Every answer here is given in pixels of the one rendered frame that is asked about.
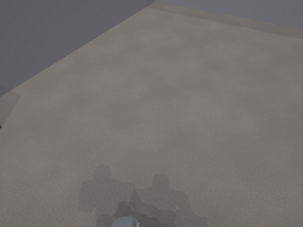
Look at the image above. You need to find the robot left thigh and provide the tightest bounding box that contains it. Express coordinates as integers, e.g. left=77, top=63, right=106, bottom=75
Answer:
left=111, top=216, right=140, bottom=227

